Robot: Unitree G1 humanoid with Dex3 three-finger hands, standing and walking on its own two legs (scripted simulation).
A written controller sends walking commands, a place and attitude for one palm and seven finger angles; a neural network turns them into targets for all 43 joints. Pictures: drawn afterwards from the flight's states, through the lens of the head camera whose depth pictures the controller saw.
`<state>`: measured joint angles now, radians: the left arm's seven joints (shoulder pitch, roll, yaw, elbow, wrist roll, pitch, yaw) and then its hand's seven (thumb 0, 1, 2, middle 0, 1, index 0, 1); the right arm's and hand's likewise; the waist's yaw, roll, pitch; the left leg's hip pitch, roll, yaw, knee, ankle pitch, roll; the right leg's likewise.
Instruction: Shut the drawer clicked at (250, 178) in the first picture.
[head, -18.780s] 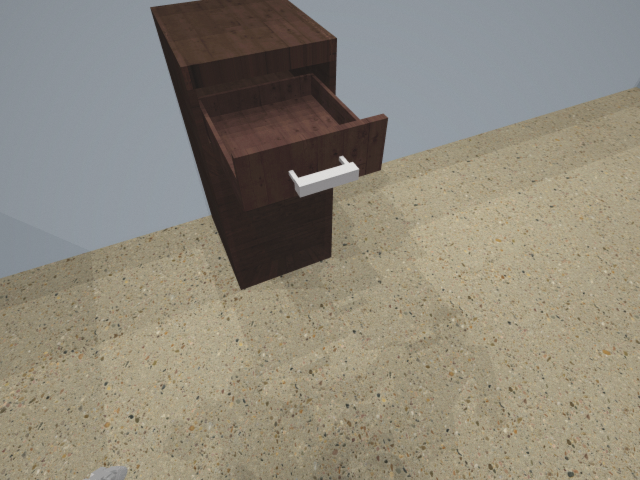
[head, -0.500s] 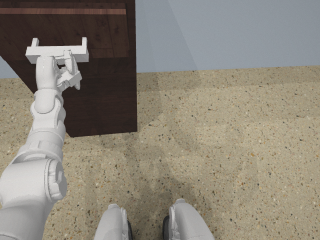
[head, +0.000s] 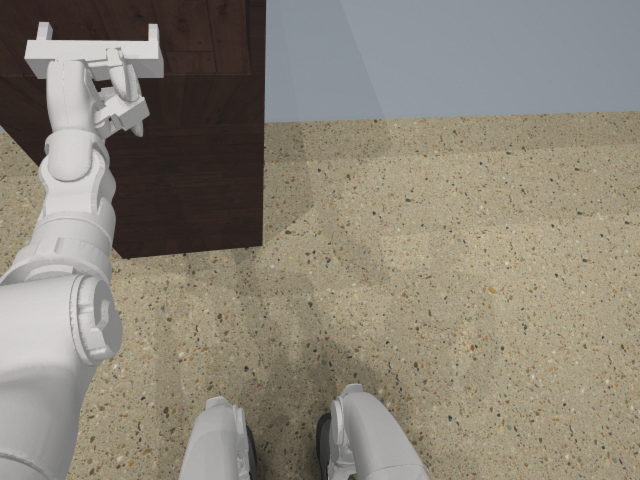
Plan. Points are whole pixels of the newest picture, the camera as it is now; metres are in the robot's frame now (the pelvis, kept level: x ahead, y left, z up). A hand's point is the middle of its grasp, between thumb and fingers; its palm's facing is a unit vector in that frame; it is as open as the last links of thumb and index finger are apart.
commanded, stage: push the drawer shut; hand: left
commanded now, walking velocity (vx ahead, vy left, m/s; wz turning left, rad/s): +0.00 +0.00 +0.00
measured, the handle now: (100, 45) +0.63 +0.20 +0.07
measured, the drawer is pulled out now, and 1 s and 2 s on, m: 0.00 0.00 0.00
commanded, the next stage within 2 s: pull the fist back off the drawer in 0.14 s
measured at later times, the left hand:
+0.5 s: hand (138, 97) +0.55 +0.15 +0.07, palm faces +0.06 -1.00 -0.05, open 3.0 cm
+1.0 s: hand (141, 103) +0.54 +0.15 +0.07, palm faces +0.08 -1.00 -0.02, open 3.2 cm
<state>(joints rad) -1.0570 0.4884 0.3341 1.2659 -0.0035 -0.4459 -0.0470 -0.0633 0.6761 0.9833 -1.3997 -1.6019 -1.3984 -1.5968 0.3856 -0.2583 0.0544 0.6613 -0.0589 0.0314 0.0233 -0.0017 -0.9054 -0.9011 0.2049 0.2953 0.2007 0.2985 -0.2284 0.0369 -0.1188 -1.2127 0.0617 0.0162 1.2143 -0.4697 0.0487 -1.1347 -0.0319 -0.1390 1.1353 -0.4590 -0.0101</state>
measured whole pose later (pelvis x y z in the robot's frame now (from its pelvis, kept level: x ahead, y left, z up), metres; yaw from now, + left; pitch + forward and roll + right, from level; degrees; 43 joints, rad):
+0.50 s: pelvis -0.02 +0.00 +0.00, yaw +0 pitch +27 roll -5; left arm -1.12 0.54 0.31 1.32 0.00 -0.42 -0.04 -0.01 0.70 1.02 -1.40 -1.60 -1.40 -1.60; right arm 0.39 -0.28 0.07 0.67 -0.06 -0.03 0.01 0.00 -0.91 -0.90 0.20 0.30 0.20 0.30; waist -0.26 0.04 -0.11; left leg -1.25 0.06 0.01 1.22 -0.44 0.05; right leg -1.17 -0.03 -0.14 1.14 -0.43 -0.01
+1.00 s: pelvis +0.02 +0.00 +0.02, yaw -1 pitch +24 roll -3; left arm -0.87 0.40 0.35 1.11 -0.05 -0.46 -0.04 0.02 0.89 0.90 -1.40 -1.60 -1.40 -1.60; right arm 0.38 -0.25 0.03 0.62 -0.04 0.07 0.05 0.00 -0.91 -0.90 0.20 0.30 0.20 0.30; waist -0.19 0.04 -0.13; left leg -1.08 0.07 0.05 1.15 -0.49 0.04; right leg -1.03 -0.01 -0.09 1.08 -0.47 -0.01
